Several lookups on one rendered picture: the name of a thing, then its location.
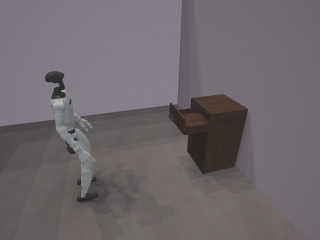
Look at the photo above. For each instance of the right robot forearm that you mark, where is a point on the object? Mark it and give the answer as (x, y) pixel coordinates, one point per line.
(70, 140)

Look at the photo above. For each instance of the left robot forearm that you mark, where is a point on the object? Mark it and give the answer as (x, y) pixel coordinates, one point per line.
(77, 118)

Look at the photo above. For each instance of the robot left hand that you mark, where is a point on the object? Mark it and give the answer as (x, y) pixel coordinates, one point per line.
(82, 124)

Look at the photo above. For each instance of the robot right upper arm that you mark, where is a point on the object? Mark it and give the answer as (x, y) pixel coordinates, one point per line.
(59, 112)

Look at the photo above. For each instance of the cabinet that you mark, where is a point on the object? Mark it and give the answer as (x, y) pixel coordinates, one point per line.
(217, 148)

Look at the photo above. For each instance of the drawer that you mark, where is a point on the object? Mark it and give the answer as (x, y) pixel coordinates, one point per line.
(190, 120)

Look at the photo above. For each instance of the robot right hand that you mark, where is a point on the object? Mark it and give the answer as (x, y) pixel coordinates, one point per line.
(84, 156)

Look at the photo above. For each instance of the right robot foot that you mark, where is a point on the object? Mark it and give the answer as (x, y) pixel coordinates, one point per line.
(89, 196)

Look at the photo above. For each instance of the handle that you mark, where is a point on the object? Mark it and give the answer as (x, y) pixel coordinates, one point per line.
(172, 119)

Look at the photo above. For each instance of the humanoid robot torso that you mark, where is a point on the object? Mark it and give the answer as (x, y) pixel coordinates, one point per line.
(69, 120)

